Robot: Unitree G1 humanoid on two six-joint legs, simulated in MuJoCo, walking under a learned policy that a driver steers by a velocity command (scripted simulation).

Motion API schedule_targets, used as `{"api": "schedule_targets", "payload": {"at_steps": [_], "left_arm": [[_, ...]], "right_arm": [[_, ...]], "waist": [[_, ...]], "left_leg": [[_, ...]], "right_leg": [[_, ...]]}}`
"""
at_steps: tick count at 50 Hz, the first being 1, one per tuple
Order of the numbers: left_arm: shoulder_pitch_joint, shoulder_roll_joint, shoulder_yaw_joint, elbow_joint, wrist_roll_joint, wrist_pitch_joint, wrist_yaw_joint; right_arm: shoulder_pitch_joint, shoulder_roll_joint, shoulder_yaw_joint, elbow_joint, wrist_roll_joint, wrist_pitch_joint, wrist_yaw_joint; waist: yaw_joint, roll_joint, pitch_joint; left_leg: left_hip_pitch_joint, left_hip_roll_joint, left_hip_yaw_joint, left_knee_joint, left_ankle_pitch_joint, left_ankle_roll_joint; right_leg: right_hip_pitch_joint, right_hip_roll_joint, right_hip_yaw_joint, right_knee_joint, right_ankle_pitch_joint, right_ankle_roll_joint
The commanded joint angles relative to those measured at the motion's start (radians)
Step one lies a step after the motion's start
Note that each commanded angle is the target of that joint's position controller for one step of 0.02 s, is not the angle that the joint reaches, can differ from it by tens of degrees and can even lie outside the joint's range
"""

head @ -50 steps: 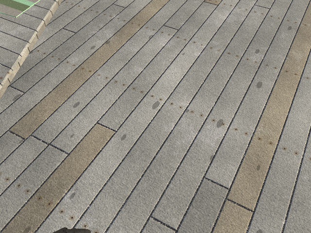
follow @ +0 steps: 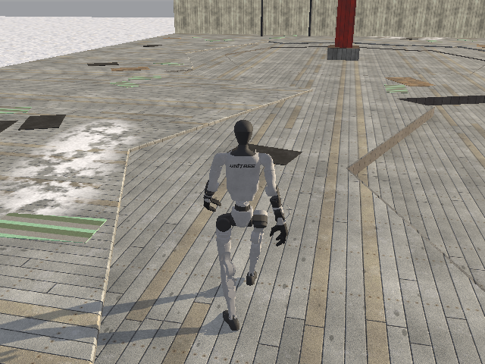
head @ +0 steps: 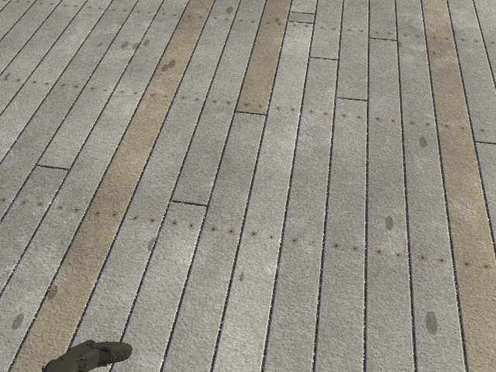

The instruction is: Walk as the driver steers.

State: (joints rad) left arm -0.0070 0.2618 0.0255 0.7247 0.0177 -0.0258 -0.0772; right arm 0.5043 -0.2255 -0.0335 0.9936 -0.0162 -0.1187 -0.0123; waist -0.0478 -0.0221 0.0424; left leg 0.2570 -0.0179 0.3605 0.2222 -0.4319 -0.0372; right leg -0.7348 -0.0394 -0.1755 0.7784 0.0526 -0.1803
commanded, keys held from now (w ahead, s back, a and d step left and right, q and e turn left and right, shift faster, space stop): w+e+shift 0.08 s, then w+q+shift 0.92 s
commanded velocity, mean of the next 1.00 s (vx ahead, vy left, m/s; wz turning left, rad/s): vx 1.00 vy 0.00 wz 0.40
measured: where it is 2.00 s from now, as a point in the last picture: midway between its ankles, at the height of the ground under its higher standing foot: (103, 82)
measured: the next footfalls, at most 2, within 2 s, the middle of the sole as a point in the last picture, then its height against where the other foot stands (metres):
right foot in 0.06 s outside the picture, level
left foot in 0.52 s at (239, 292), level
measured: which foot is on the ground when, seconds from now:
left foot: down 0.00-0.06, up 0.08-0.50, down 0.52-0.92, up 0.94-1.00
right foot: up 0.00-0.04, down 0.06-0.54, up 0.56-0.92, down 0.94-1.00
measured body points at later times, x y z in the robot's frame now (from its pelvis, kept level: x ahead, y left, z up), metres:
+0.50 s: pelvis +0.47 -0.01 +0.00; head +0.50 -0.02 +0.45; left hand +0.43 +0.25 -0.13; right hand +0.65 -0.24 -0.12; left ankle +0.67 +0.05 -0.69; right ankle +0.22 -0.02 -0.69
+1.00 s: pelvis +0.94 +0.00 +0.00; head +0.98 +0.01 +0.45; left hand +1.07 +0.30 -0.06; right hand +1.08 -0.29 -0.11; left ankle +0.71 +0.02 -0.63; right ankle +1.09 -0.10 -0.72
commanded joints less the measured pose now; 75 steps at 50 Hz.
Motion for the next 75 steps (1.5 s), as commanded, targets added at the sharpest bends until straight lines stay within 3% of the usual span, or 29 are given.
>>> {"api": "schedule_targets", "payload": {"at_steps": [1, 3, 4, 5, 6, 10, 22, 24, 26, 27, 28, 29, 31, 33, 36, 43, 46, 47, 48, 49, 51, 56, 63, 67, 69, 70, 71, 73, 75], "left_arm": [[0.249, 0.113, 0.033, 0.017, -0.002, -0.006, 0.008], [0.586, 0.184, 0.091, 0.123, -0.022, -0.006, 0.042], [0.464, 0.253, 0.107, 0.122, -0.025, -0.001, 0.062], [0.432, 0.324, 0.119, 0.092, 0.016, 0.009, 0.061], [0.443, 0.268, 0.112, 0.086, 0.023, 0.01, 0.076], [0.334, 0.072, 0.049, 0.105, 0.006, -0.062, 0.082], [0.488, 0.134, 0.027, 0.168, -0.005, -0.131, 0.101], [0.451, 0.173, 0.037, 0.161, 0.016, -0.106, 0.137], [0.272, 0.238, 0.059, 0.107, 0.032, -0.072, 0.15], [0.126, 0.207, 0.059, 0.069, 0.025, -0.083, 0.133], [0.285, 0.034, 0.009, -0.023, 0.005, -0.106, 0.109], [0.283, 0.069, -0.008, -0.06, -0.005, -0.122, 0.1], [0.206, 0.099, -0.011, -0.074, 0.028, -0.134, 0.076], [0.212, 0.081, -0.027, -0.078, 0.068, -0.082, 0.07], [0.095, 0.076, -0.043, -0.147, 0.056, -0.048, 0.058], [-0.076, 0.088, -0.045, -0.213, 0.01, -0.064, 0.06], [0.231, 0.193, 0.005, -0.139, 0.011, -0.083, 0.089], [0.466, 0.262, 0.036, -0.104, 0.03, -0.087, 0.111], [0.513, 0.347, 0.059, -0.097, 0.078, -0.082, 0.114], [0.433, 0.329, 0.073, -0.095, 0.053, -0.067, 0.107], [0.319, 0.154, 0.037, -0.09, 0.038, -0.06, 0.097], [0.403, 0.069, 0.017, 0.038, 0.007, -0.095, 0.072], [0.431, 0.166, 0.03, 0.104, 0.007, -0.113, 0.063], [0.481, 0.284, 0.047, 0.138, 0.01, -0.076, 0.092], [0.478, 0.212, 0.031, 0.102, 0.012, -0.061, 0.093], [0.567, 0.098, 0.008, 0.04, -0.017, -0.068, 0.069], [0.404, 0.191, 0.024, 0.0, -0.012, -0.08, 0.073], [0.349, 0.131, 0.006, -0.001, -0.018, -0.085, 0.07], [0.406, 0.095, 0.0, 0.036, 0.005, -0.044, 0.057]], "right_arm": [[-0.118, -0.252, -0.051, -0.109, -0.007, 0.02, -0.036], [-0.215, -0.285, -0.068, -0.166, 0.003, 0.042, -0.018], [-0.2, -0.107, -0.028, -0.186, -0.028, 0.042, 0.004], [-0.149, -0.08, -0.014, -0.293, 0.0, 0.018, 0.002], [-0.212, -0.104, -0.001, -0.318, -0.007, -0.007, 0.007], [-0.186, -0.096, 0.004, -0.226, -0.024, 0.044, 0.022], [-0.466, -0.079, 0.019, -0.291, 0.004, 0.049, 0.076], [-0.317, -0.152, -0.004, -0.242, -0.006, 0.059, 0.071], [0.139, -0.246, -0.056, -0.118, -0.001, 0.069, 0.057], [0.218, -0.269, -0.085, -0.086, 0.035, 0.086, 0.043], [0.072, -0.336, -0.088, -0.107, -0.004, 0.086, 0.041], [0.015, -0.304, -0.092, -0.151, -0.002, 0.092, 0.033], [-0.076, -0.169, -0.061, -0.155, -0.007, 0.092, 0.015], [-0.112, -0.18, -0.055, -0.165, 0.001, 0.065, 0.008], [-0.138, -0.218, -0.063, -0.188, 0.011, 0.033, 0.019], [-0.052, -0.256, -0.098, -0.206, 0.021, 0.041, 0.028], [-0.121, -0.313, -0.109, -0.228, 0.011, 0.036, 0.028], [-0.165, -0.247, -0.09, -0.257, 0.012, 0.023, 0.03], [-0.079, -0.072, -0.045, -0.312, 0.058, 0.017, 0.025], [-0.094, -0.128, -0.031, -0.329, 0.043, 0.032, 0.02], [-0.262, -0.194, -0.045, -0.32, -0.003, 0.057, 0.032], [-0.364, -0.093, -0.012, -0.404, -0.025, 0.108, 0.083], [-0.565, -0.103, 0.025, -0.473, -0.022, 0.09, 0.113], [-0.339, -0.177, -0.003, -0.394, -0.04, 0.076, 0.079], [-0.036, -0.288, -0.052, -0.286, -0.051, 0.077, 0.04], [-0.09, -0.385, -0.077, -0.314, -0.038, 0.085, 0.028], [-0.065, -0.357, -0.082, -0.32, -0.022, 0.088, 0.022], [-0.129, -0.257, -0.062, -0.261, -0.02, 0.065, 0.013], [-0.189, -0.179, -0.037, -0.251, -0.023, 0.037, 0.012]], "waist": [[0.229, 0.136, -0.052], [0.356, 0.059, -0.211], [0.214, -0.162, -0.074], [0.13, -0.181, -0.236], [0.148, -0.055, -0.212], [0.006, 0.165, 0.029], [0.08, -0.064, 0.017], [-0.017, -0.104, -0.064], [-0.272, -0.087, -0.21], [-0.333, 0.133, -0.202], [-0.051, 0.316, -0.26], [-0.087, 0.174, -0.39], [0.022, -0.108, -0.082], [0.089, -0.124, 0.036], [0.083, -0.029, 0.092], [-0.048, 0.091, -0.001], [0.13, 0.06, -0.212], [0.237, 0.006, -0.351], [0.166, -0.298, -0.498], [0.131, -0.334, -0.476], [0.14, -0.048, -0.179], [0.062, -0.088, -0.035], [0.052, -0.018, 0.111], [-0.09, -0.122, -0.093], [-0.178, -0.006, -0.289], [-0.038, 0.274, -0.442], [-0.114, 0.098, -0.435], [-0.023, -0.001, -0.109], [0.065, -0.007, -0.034]], "left_leg": [[-0.193, 0.274, -0.039, 0.309, 1.542, 0.035], [-0.443, 0.21, -0.082, 0.958, 1.099, 0.058], [-0.788, 0.042, -0.126, 1.347, -0.01, 0.047], [-1.042, -0.017, -0.33, 1.5, -0.077, 0.028], [-1.144, 0.047, -0.42, 1.416, 0.004, 0.042], [-0.872, 0.189, -0.432, 1.167, 0.16, 0.061], [-0.801, -0.01, -0.166, 0.41, 0.634, 0.191], [-0.653, -0.089, -0.148, 0.385, 0.523, 0.206], [-0.243, -0.067, -0.268, 0.347, 0.438, 0.293], [-0.036, 0.01, -0.402, 0.304, 0.428, 0.323], [0.178, 0.198, -0.822, 0.374, 0.592, 0.503], [0.244, 0.311, -1.13, 0.15, 0.118, 0.597], [-0.211, 0.245, -1.03, -0.029, -0.067, 0.454], [-0.505, 0.147, -0.897, -0.06, 0.023, 0.411], [-0.757, 0.038, -0.745, -0.119, 0.179, 0.385], [-0.45, 0.03, -0.749, 0.042, 0.58, 0.256], [-0.42, -0.002, -0.723, 0.464, 0.814, 0.191], [-0.579, -0.038, -0.669, 0.77, 0.621, 0.18], [-0.907, -0.148, -0.545, 1.085, -0.112, 0.152], [-1.06, -0.061, -0.49, 1.217, -0.036, 0.167], [-1.091, 0.036, -0.442, 1.157, 0.134, 0.154], [-1.089, 0.105, -0.441, 1.082, 0.176, 0.132], [-0.826, 0.026, -0.274, 0.537, 0.438, 0.175], [-0.5, -0.107, -0.231, 0.446, 0.231, 0.243], [0.013, 0.059, -0.48, 0.377, 0.072, 0.275], [0.263, 0.361, -1.059, 0.243, -0.059, 0.377], [0.226, 0.336, -1.132, 0.127, -0.026, 0.38], [-0.119, 0.288, -0.851, 0.07, 0.205, 0.341], [-0.374, 0.237, -0.692, 0.004, 0.246, 0.29]], "right_leg": [[0.425, 0.124, -0.055, -0.036, -0.077, -0.051], [0.864, 0.141, 0.094, -0.161, -0.176, -0.109], [0.906, -0.009, 0.33, -0.111, -0.132, -0.162], [1.088, -0.18, 0.825, -0.31, -0.205, -0.335], [1.045, -0.25, 0.963, -0.535, -0.51, -0.302], [0.473, -0.131, 0.564, -0.595, -0.292, -0.109], [0.832, -0.075, 0.012, -0.588, 0.983, 0.194], [0.902, -0.115, -0.004, -0.372, 1.175, 0.21], [0.702, -0.108, 0.005, 0.264, 1.106, 0.206], [0.386, 0.113, 0.009, 0.738, 0.115, 0.195], [-0.046, 0.152, 0.177, 1.02, -0.558, 0.236], [-0.179, 0.104, 0.329, 1.022, -0.527, 0.219], [-0.112, -0.003, 0.307, 0.712, -0.389, 0.177], [0.005, -0.051, 0.281, 0.576, -0.409, 0.207], [0.162, -0.081, 0.198, 0.252, -0.273, 0.242], [0.325, 0.012, 0.19, -0.253, 0.008, 0.219], [0.701, 0.039, 0.199, -0.291, -0.188, 0.179], [0.969, -0.125, 0.341, -0.257, -0.44, 0.146], [1.242, -0.455, 0.862, -0.401, -0.744, 0.058], [1.178, -0.47, 1.102, -0.516, -0.943, 0.01], [0.9, -0.342, 0.706, -0.499, -0.662, 0.056], [0.689, -0.243, 0.318, -0.565, -0.156, 0.104], [0.567, -0.187, 0.017, -0.784, 0.173, 0.09], [0.775, -0.235, -0.03, -0.302, 0.99, 0.091], [0.445, -0.153, -0.018, 0.342, 0.301, 0.101], [0.075, 0.018, 0.07, 0.741, -0.535, 0.144], [-0.052, 0.014, 0.223, 0.799, -0.454, 0.121], [-0.061, -0.064, 0.225, 0.641, -0.365, 0.12], [0.09, -0.095, 0.26, 0.527, -0.365, 0.129]]}}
